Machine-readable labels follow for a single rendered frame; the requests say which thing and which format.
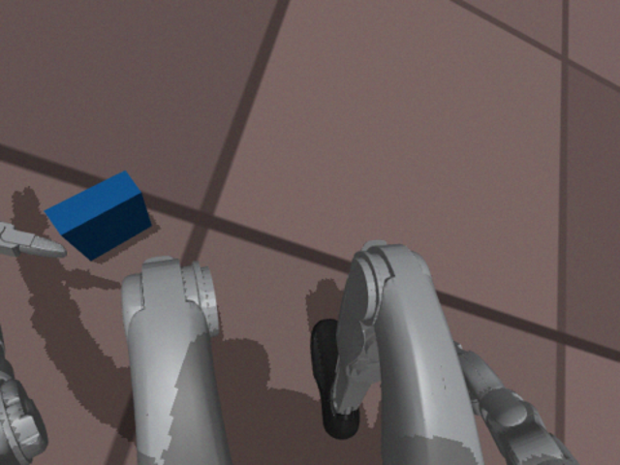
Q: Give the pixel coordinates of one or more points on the right robot arm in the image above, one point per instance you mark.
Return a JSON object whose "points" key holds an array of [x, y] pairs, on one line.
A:
{"points": [[518, 431]]}

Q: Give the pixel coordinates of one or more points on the carton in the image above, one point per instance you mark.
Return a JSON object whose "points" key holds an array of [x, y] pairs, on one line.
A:
{"points": [[101, 217]]}

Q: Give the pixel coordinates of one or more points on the right robot hand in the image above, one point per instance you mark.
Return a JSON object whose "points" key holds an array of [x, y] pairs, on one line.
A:
{"points": [[479, 377]]}

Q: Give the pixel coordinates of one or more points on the left robot hand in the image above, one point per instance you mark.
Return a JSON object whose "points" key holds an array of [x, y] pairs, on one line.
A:
{"points": [[13, 242]]}

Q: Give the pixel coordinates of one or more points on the left robot arm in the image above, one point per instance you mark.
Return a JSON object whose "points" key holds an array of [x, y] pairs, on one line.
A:
{"points": [[23, 434]]}

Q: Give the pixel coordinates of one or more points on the right robot foot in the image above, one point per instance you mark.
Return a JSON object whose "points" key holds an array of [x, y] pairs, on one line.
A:
{"points": [[324, 355]]}

